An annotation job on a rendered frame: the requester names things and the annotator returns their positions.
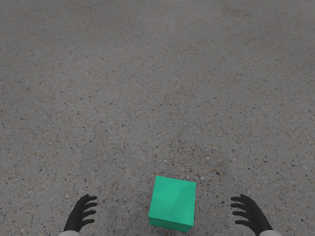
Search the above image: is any left robot hand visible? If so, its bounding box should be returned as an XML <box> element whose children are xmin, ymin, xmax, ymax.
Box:
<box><xmin>63</xmin><ymin>194</ymin><xmax>97</xmax><ymax>232</ymax></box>

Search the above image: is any carton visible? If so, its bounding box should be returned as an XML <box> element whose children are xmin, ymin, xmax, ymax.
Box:
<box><xmin>148</xmin><ymin>176</ymin><xmax>196</xmax><ymax>233</ymax></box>

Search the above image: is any right robot hand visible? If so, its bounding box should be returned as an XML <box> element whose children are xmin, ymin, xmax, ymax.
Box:
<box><xmin>230</xmin><ymin>194</ymin><xmax>273</xmax><ymax>236</ymax></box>

